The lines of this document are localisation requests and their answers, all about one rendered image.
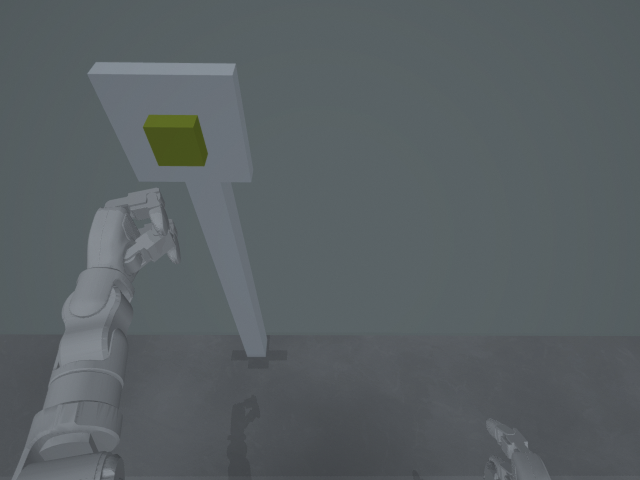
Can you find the left robot forearm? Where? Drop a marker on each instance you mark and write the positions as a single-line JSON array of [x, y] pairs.
[[81, 411]]

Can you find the panel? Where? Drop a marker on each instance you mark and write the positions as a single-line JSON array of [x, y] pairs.
[[129, 92]]

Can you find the robot left hand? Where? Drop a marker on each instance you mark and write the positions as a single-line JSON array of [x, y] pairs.
[[115, 242]]

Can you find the robot left upper arm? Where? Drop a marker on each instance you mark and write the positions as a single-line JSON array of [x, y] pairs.
[[93, 466]]

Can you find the button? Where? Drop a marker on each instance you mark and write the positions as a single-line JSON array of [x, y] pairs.
[[176, 140]]

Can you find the robot right hand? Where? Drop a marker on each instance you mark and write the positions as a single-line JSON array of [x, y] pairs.
[[525, 465]]

